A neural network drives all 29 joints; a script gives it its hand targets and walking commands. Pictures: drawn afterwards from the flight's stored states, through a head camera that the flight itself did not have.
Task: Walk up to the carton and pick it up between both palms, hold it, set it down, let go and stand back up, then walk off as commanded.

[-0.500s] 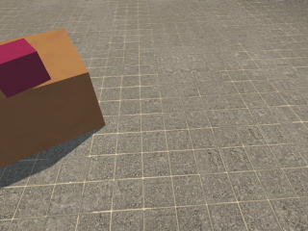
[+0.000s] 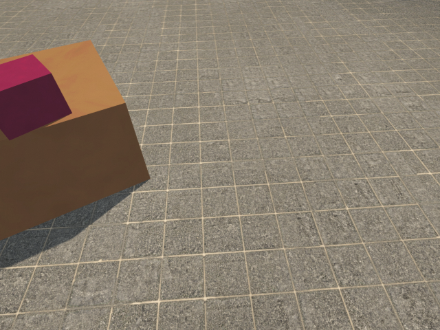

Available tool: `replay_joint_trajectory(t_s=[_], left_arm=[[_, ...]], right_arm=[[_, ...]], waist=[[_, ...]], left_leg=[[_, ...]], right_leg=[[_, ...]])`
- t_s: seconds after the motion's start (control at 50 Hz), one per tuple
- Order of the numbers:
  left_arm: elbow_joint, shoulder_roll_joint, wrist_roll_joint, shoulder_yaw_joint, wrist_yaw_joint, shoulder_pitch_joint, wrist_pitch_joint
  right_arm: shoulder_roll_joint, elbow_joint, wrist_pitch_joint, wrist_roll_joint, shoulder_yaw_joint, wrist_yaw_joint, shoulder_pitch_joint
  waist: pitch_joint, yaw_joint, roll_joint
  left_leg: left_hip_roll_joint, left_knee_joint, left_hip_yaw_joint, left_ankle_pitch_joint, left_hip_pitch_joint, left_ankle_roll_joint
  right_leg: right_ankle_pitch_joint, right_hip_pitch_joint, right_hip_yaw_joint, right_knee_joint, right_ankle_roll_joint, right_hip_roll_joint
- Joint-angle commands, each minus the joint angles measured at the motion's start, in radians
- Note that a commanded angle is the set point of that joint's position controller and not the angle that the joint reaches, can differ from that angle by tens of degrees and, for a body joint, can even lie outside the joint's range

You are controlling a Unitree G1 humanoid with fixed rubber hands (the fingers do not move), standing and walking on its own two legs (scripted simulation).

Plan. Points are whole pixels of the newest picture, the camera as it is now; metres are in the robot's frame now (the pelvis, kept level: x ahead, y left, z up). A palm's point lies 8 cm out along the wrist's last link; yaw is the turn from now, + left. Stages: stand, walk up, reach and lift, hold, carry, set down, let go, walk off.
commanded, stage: stand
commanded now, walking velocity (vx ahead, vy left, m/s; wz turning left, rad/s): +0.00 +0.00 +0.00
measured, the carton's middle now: (21, 95) +0.98 +0.85 -0.14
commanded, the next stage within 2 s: walk up in 0.06 s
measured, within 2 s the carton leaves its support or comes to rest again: neither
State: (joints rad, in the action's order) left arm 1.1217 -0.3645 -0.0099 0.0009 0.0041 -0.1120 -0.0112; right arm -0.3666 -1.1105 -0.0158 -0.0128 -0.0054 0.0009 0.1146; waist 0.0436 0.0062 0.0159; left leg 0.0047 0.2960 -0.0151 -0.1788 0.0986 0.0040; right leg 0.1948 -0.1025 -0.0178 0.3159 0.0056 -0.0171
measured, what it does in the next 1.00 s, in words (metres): walks ahead, turning left: left foot, then right foot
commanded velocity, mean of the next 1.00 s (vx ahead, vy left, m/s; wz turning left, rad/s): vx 0.00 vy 0.00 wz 0.00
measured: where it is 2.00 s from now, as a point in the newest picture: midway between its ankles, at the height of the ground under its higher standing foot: (140, 310)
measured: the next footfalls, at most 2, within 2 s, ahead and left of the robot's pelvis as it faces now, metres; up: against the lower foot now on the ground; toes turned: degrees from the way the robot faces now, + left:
left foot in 0.58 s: +0.12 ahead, +0.26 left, +0.00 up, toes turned +18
right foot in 0.90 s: +0.26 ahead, +0.08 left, +0.00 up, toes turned +17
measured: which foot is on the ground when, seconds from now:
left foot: down 0.00-0.28, up 0.30-0.56, down 0.58-0.92, up 0.94-1.00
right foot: down 0.00-0.60, up 0.62-0.88, down 0.90-1.00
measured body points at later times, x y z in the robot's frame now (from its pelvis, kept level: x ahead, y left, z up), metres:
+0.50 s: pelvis +0.02 +0.04 -0.01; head +0.04 +0.05 +0.44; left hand +0.04 +0.40 -0.12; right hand +0.14 -0.28 -0.12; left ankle +0.07 +0.22 -0.71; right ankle -0.01 -0.12 -0.75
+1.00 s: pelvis +0.16 +0.15 -0.02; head +0.17 +0.12 +0.43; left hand +0.05 +0.48 -0.10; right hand +0.34 -0.12 -0.15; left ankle +0.09 +0.26 -0.71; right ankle +0.23 +0.07 -0.75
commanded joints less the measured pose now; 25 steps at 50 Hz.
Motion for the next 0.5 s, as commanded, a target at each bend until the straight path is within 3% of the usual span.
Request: replay_joint_trajectory(t_s=[0.0, 0.22, 0.24, 0.26, 0.28, 0.3, 0.32, 0.34, 0.36, 0.38, 0.44, 0.48], left_arm=[[-0.053, -0.197, 0.001, 0.038, -0.014, 0.03, -0.02], [-0.053, -0.196, 0.0, 0.038, -0.015, 0.029, -0.021], [-0.107, -0.336, 0.014, 0.128, -0.024, -0.073, -0.037], [-0.089, -0.364, 0.006, 0.148, -0.037, -0.163, -0.044], [-0.116, -0.396, -0.009, 0.166, -0.043, -0.186, -0.048], [-0.157, -0.389, -0.016, 0.172, -0.045, -0.118, -0.053], [-0.192, -0.355, -0.015, 0.172, -0.046, -0.064, -0.058], [-0.21, -0.332, -0.018, 0.169, -0.045, -0.028, -0.066], [-0.221, -0.318, -0.021, 0.164, -0.043, -0.026, -0.074], [-0.23, -0.312, -0.025, 0.167, -0.042, -0.033, -0.078], [-0.257, -0.322, -0.03, 0.179, -0.032, -0.021, -0.082], [-0.266, -0.331, -0.033, 0.182, -0.021, -0.02, -0.076]], right_arm=[[-0.196, 0.054, -0.019, 0.0, -0.039, -0.013, -0.03], [-0.199, 0.053, -0.02, 0.001, -0.041, -0.014, -0.029], [-0.277, 0.174, 0.011, -0.034, -0.093, 0.04, -0.021], [-0.234, 0.201, 0.029, -0.043, -0.086, 0.063, -0.044], [-0.207, 0.248, 0.046, -0.063, -0.082, 0.072, -0.099], [-0.22, 0.265, 0.052, -0.068, -0.094, 0.08, -0.082], [-0.232, 0.266, 0.053, -0.063, -0.104, 0.091, -0.043], [-0.238, 0.272, 0.055, -0.054, -0.113, 0.105, -0.006], [-0.233, 0.279, 0.055, -0.048, -0.119, 0.119, 0.024], [-0.222, 0.288, 0.051, -0.043, -0.12, 0.131, 0.038], [-0.187, 0.315, 0.04, -0.028, -0.11, 0.15, 0.038], [-0.192, 0.315, 0.031, -0.022, -0.115, 0.15, 0.06]], waist=[[-0.072, -0.001, -0.004], [-0.073, -0.003, -0.004], [-0.107, 0.049, -0.03], [-0.068, 0.083, 0.083], [-0.023, 0.111, 0.132], [0.021, 0.073, 0.077], [0.047, 0.033, 0.022], [0.051, -0.001, 0.008], [0.046, -0.015, 0.029], [0.038, -0.012, 0.058], [0.048, 0.0, 0.146], [0.005, -0.01, 0.154]], left_leg=[[-0.132, -0.027, -0.096, 0.188, -0.018, -0.029], [-0.134, -0.025, -0.094, 0.197, -0.021, -0.03], [-0.06, 0.141, -0.154, -0.025, 0.248, -0.089], [-0.023, 0.286, -0.086, -0.235, 0.465, -0.074], [-0.041, 0.522, -0.069, -0.305, 0.549, -0.057], [-0.11, 0.644, -0.079, -0.298, 0.572, -0.042], [-0.135, 0.683, -0.098, -0.263, 0.57, -0.034], [-0.143, 0.688, -0.112, -0.221, 0.565, -0.021], [-0.148, 0.668, -0.103, -0.162, 0.529, -0.008], [-0.149, 0.625, -0.079, -0.127, 0.5, 0.0], [-0.153, 0.466, -0.009, -0.069, 0.391, 0.008], [-0.125, 0.387, 0.075, -0.026, 0.232, -0.002]], right_leg=[[-0.142, 0.01, 0.092, -0.041, -0.034, -0.121], [-0.161, 0.014, 0.093, -0.039, -0.036, -0.122], [0.102, 0.246, 0.048, 0.046, -0.056, -0.105], [0.233, 0.347, 0.184, -0.044, -0.114, -0.243], [0.276, 0.247, 0.343, -0.149, -0.206, -0.44], [0.293, 0.132, 0.356, -0.164, -0.264, -0.525], [0.289, 0.078, 0.297, -0.165, -0.26, -0.504], [0.25, 0.06, 0.22, -0.159, -0.228, -0.451], [0.181, 0.047, 0.122, -0.142, -0.201, -0.392], [0.11, 0.043, 0.043, -0.116, -0.186, -0.346], [-0.093, -0.035, -0.122, -0.046, -0.164, -0.293], [-0.071, -0.116, -0.173, 0.017, -0.137, -0.28]])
